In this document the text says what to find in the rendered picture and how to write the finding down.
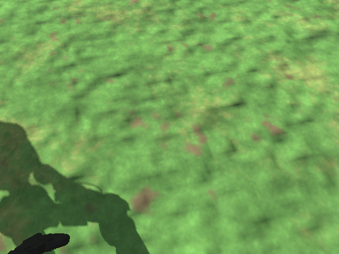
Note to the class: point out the robot left hand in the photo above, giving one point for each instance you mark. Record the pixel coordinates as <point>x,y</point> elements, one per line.
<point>38,243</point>

